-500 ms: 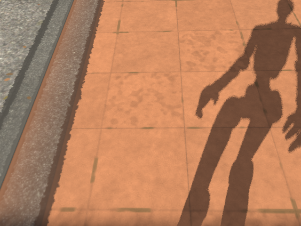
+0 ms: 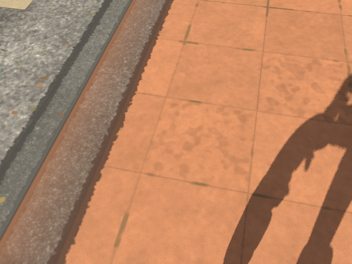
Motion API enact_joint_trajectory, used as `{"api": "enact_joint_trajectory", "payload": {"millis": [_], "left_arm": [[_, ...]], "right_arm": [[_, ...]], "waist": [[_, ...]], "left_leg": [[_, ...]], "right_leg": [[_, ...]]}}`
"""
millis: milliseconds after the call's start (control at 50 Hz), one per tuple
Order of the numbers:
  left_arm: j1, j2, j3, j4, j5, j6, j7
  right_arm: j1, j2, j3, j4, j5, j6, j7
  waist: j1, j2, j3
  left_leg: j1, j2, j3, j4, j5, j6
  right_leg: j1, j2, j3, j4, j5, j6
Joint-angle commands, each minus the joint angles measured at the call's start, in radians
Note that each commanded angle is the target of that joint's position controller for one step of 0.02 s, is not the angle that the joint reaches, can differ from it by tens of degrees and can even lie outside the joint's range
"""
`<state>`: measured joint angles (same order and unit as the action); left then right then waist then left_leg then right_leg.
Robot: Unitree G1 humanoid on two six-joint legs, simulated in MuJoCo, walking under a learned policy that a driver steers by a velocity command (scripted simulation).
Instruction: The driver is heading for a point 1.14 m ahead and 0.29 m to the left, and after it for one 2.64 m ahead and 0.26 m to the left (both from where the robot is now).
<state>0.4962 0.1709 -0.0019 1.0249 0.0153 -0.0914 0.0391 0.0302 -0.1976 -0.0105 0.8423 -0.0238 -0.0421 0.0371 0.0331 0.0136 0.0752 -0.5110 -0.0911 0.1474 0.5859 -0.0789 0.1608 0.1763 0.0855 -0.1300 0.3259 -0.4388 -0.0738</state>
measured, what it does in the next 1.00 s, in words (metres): walks ahead, turning left: left foot, then right foot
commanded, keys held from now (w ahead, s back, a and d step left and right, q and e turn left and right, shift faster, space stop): w+q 0.64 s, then w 0.36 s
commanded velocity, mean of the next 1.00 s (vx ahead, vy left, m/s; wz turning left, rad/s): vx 0.50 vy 0.00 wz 0.45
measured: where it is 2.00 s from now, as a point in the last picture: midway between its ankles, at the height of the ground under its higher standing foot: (127, 153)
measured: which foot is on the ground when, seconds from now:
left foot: up 0.00-0.00, down 0.02-0.58, up 0.60-1.00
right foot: down 0.00-0.02, up 0.04-0.56, down 0.58-1.00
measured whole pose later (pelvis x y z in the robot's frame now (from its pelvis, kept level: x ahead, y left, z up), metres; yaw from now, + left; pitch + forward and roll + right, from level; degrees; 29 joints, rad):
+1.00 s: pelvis +0.51 +0.05 +0.02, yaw +29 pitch +2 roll -2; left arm 0.48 0.22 0.03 0.94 0.01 -0.09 -0.02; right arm 0.04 -0.23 -0.01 0.75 -0.04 -0.03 0.06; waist 0.08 0.04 0.02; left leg -0.58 0.05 0.02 0.66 -0.09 0.05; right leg 0.01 0.03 -0.11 0.23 -0.27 -0.03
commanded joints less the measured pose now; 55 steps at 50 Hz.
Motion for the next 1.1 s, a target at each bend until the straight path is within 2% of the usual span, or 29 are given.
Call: {"api": "enact_joint_trajectory", "payload": {"millis": [20, 40, 60, 80, 100, 120, 140, 180, 220, 320, 440, 500, 540, 560, 580, 600, 620, 640, 660, 700, 740, 800, 840, 920, 1000, 1040, 1060, 1080, 1100], "left_arm": [[-0.118, 0.225, 0.049, -0.085, -0.004, 0.0, 0.008], [-0.115, 0.122, 0.037, -0.125, 0.027, -0.013, -0.003], [-0.033, 0.135, 0.037, -0.168, -0.001, -0.015, -0.022], [-0.126, 0.185, 0.04, -0.177, 0.009, -0.027, -0.029], [-0.173, 0.194, 0.045, -0.195, 0.004, -0.034, -0.037], [-0.203, 0.182, 0.045, -0.205, 0.012, -0.026, -0.035], [-0.187, 0.163, 0.04, -0.202, 0.028, -0.004, -0.035], [-0.183, 0.13, 0.032, -0.211, 0.039, 0.033, -0.04], [-0.246, 0.13, 0.032, -0.244, 0.036, 0.046, -0.043], [-0.462, 0.149, 0.035, -0.325, 0.028, 0.058, -0.05], [-0.644, 0.151, 0.02, -0.402, 0.02, 0.047, -0.064], [-0.623, 0.168, 0.02, -0.418, 0.01, 0.03, -0.063], [-0.439, 0.212, 0.038, -0.367, 0.003, 0.019, -0.047], [-0.29, 0.247, 0.053, -0.331, 0.006, 0.006, -0.034], [-0.122, 0.318, 0.072, -0.318, 0.031, -0.001, -0.012], [-0.124, 0.387, 0.089, -0.325, 0.048, 0.013, -0.01], [-0.173, 0.308, 0.088, -0.327, 0.029, 0.026, -0.017], [-0.239, 0.221, 0.069, -0.336, 0.02, 0.026, -0.021], [-0.271, 0.178, 0.058, -0.328, 0.021, 0.023, -0.028], [-0.244, 0.161, 0.05, -0.292, 0.017, 0.009, -0.033], [-0.199, 0.16, 0.051, -0.26, 0.007, -0.015, -0.044], [-0.157, 0.168, 0.055, -0.225, 0.001, -0.031, -0.053], [-0.131, 0.166, 0.054, -0.205, 0.002, -0.027, -0.055], [-0.08, 0.187, 0.056, -0.17, -0.005, -0.02, -0.057], [-0.007, 0.22, 0.063, -0.125, 0.0, -0.005, -0.051], [0.0, 0.229, 0.064, -0.108, 0.0, 0.007, -0.046], [0.0, 0.227, 0.062, -0.1, -0.005, 0.014, -0.044], [0.005, 0.208, 0.054, -0.102, -0.008, 0.015, -0.043], [-0.006, 0.149, 0.035, -0.156, -0.021, 0.011, -0.047]], "right_arm": [[0.475, -0.202, -0.077, 0.094, -0.011, -0.004, -0.021], [0.444, -0.244, -0.09, 0.082, 0.007, 0.006, -0.025], [0.389, -0.278, -0.098, 0.07, 0.018, 0.011, -0.021], [0.307, -0.215, -0.091, 0.048, 0.025, 0.012, -0.024], [0.261, -0.164, -0.079, 0.045, 0.02, 0.012, -0.027], [0.242, -0.13, -0.069, 0.051, 0.012, 0.002, -0.027], [0.237, -0.138, -0.067, 0.043, 0.013, -0.009, -0.032], [0.261, -0.158, -0.067, 0.054, 0.019, -0.03, -0.031], [0.299, -0.187, -0.073, 0.06, 0.022, -0.036, -0.032], [0.439, -0.184, -0.073, 0.073, 0.026, -0.023, -0.035], [0.528, -0.193, -0.075, 0.068, 0.008, -0.016, -0.05], [0.491, -0.214, -0.082, 0.05, 0.003, -0.017, -0.059], [0.412, -0.237, -0.087, 0.026, 0.006, -0.024, -0.054], [0.384, -0.24, -0.087, 0.02, 0.016, -0.034, -0.042], [0.39, -0.181, -0.072, -0.011, 0.031, -0.045, -0.033], [0.523, -0.089, -0.053, -0.031, 0.061, -0.037, -0.037], [0.503, -0.191, -0.064, -0.01, 0.018, -0.022, -0.048], [0.422, -0.199, -0.07, -0.011, 0.006, -0.015, -0.04], [0.375, -0.178, -0.067, -0.02, 0.001, -0.013, -0.031], [0.363, -0.146, -0.062, -0.025, -0.015, 0.004, -0.011], [0.357, -0.123, -0.056, -0.031, -0.017, 0.015, -0.002], [0.266, -0.112, -0.047, -0.063, -0.021, 0.017, 0.008], [0.176, -0.108, -0.039, -0.094, -0.02, 0.013, 0.014], [0.01, -0.078, -0.009, -0.141, -0.015, 0.001, 0.026], [-0.066, -0.102, -0.006, -0.166, -0.011, -0.005, 0.015], [-0.02, -0.114, -0.012, -0.151, -0.016, -0.013, 0.005], [0.083, -0.123, -0.02, -0.114, -0.023, -0.022, -0.003], [0.241, -0.161, -0.037, -0.056, -0.036, -0.033, -0.014], [0.408, -0.251, -0.062, -0.033, -0.057, -0.038, -0.029]], "waist": [[-0.281, -0.056, -0.208], [-0.181, 0.176, -0.241], [-0.121, 0.182, -0.339], [-0.116, 0.016, -0.181], [-0.074, -0.048, -0.05], [-0.028, -0.117, -0.002], [-0.003, -0.132, 0.001], [0.016, -0.091, -0.011], [0.001, -0.043, -0.013], [-0.095, 0.029, -0.023], [-0.156, 0.066, -0.018], [-0.122, 0.089, -0.026], [-0.031, 0.086, -0.095], [0.047, 0.04, -0.174], [0.099, -0.055, -0.325], [0.021, -0.296, -0.437], [0.0, -0.172, -0.341], [-0.01, -0.071, -0.193], [-0.02, -0.031, -0.119], [-0.044, -0.102, -0.073], [-0.054, -0.117, -0.079], [-0.053, -0.113, -0.053], [-0.041, -0.105, -0.031], [-0.009, -0.102, -0.018], [0.011, -0.108, -0.004], [-0.015, -0.112, -0.025], [-0.064, -0.088, -0.078], [-0.121, -0.052, -0.177], [-0.178, 0.087, -0.317]], "left_leg": [[0.557, 0.075, -0.177, -0.113, -0.077, 0.125], [0.73, 0.298, -0.52, -0.055, 0.184, 0.175], [0.84, 0.42, -0.892, -0.234, -0.066, 0.362], [0.703, 0.398, -0.817, -0.339, -0.265, 0.318], [0.522, 0.369, -0.736, -0.394, -0.258, 0.267], [0.408, 0.321, -0.667, -0.405, -0.139, 0.218], [0.33, 0.282, -0.6, -0.404, -0.049, 0.194], [0.252, 0.226, -0.508, -0.405, 0.089, 0.168], [0.234, 0.189, -0.46, -0.412, 0.142, 0.142], [0.391, 0.163, -0.475, -0.376, 0.216, 0.044], [0.571, 0.18, -0.532, -0.291, 0.339, 0.059], [0.561, 0.199, -0.563, -0.236, 0.408, 0.041], [0.463, 0.165, -0.55, -0.105, 0.553, -0.007], [0.393, 0.111, -0.506, 0.074, 0.532, -0.032], [0.259, 0.062, -0.441, 0.329, 0.237, -0.048], [-0.035, -0.086, -0.31, 0.595, -0.494, -0.081], [-0.131, 0.014, -0.29, 0.685, -0.43, -0.071], [-0.128, 0.053, -0.275, 0.675, -0.321, -0.076], [-0.106, 0.079, -0.261, 0.636, -0.262, -0.084], [-0.057, 0.106, -0.249, 0.587, -0.241, -0.094], [-0.048, 0.098, -0.248, 0.565, -0.23, -0.095], [-0.128, 0.103, -0.252, 0.495, -0.152, -0.103], [-0.163, 0.113, -0.231, 0.398, -0.082, -0.113], [-0.057, 0.131, -0.119, 0.14, 0.036, -0.121], [-0.003, 0.12, -0.083, 0.02, -0.044, -0.092], [0.091, 0.085, -0.066, -0.045, -0.109, -0.063], [0.231, 0.055, -0.055, -0.116, -0.092, -0.042], [0.459, 0.077, -0.092, -0.128, -0.09, -0.012], [0.739, 0.343, -0.405, -0.16, -0.215, 0.059]], "right_leg": [[-0.325, -0.221, -0.018, 0.77, 1.024, 0.036], [-0.623, -0.035, -0.002, 1.123, -0.031, 0.038], [-0.876, -0.003, 0.185, 1.288, -0.068, 0.042], [-0.944, -0.08, 0.22, 1.194, 0.049, 0.024], [-0.913, -0.113, 0.204, 1.094, 0.102, 0.022], [-0.852, -0.146, 0.207, 1.005, 0.12, 0.035], [-0.786, -0.163, 0.206, 0.947, 0.119, 0.053], [-0.723, -0.177, 0.179, 0.851, 0.132, 0.08], [-0.739, -0.186, 0.154, 0.752, 0.208, 0.102], [-0.874, -0.169, 0.142, 0.542, 0.416, 0.124], [-0.927, -0.109, 0.14, 0.368, 0.385, 0.111], [-0.782, -0.08, 0.154, 0.248, 0.354, 0.082], [-0.474, -0.031, 0.144, 0.168, 0.298, 0.046], [-0.259, -0.069, 0.169, 0.112, 0.339, 0.015], [-0.014, -0.288, 0.374, 0.101, 0.131, -0.029], [0.197, -0.553, 0.82, 0.022, 0.098, -0.152], [0.075, -0.522, 0.892, -0.017, -0.04, -0.157], [-0.08, -0.47, 0.723, -0.048, -0.026, -0.131], [-0.188, -0.413, 0.589, -0.076, 0.098, -0.112], [-0.296, -0.337, 0.422, -0.113, 0.273, -0.087], [-0.313, -0.323, 0.356, -0.125, 0.422, -0.097], [-0.303, -0.322, 0.282, -0.168, 0.48, -0.115], [-0.298, -0.306, 0.23, -0.186, 0.5, -0.113], [-0.322, -0.273, 0.143, -0.188, 0.558, -0.092], [-0.222, -0.326, 0.159, -0.14, 0.628, -0.091], [-0.178, -0.332, 0.148, -0.041, 0.784, -0.08], [-0.183, -0.306, 0.115, 0.095, 0.885, -0.065], [-0.274, -0.264, 0.079, 0.281, 0.832, -0.044], [-0.525, -0.199, 0.026, 0.598, 0.486, -0.008]]}}
Velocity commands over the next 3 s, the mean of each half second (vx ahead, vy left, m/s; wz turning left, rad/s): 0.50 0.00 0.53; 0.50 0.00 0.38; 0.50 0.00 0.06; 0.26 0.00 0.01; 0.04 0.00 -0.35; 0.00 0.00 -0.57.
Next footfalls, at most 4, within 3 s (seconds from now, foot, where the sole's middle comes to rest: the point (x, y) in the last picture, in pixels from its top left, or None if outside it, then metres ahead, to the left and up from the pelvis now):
0.02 left None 0.17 0.03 -0.76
0.58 right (211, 243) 0.51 -0.07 -0.76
1.08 left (134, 211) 0.63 0.23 -0.76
1.64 right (145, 139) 0.98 0.22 -0.76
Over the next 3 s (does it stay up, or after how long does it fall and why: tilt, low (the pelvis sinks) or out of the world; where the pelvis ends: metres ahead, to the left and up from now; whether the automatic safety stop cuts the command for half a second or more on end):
stays up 0.84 0.28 0.03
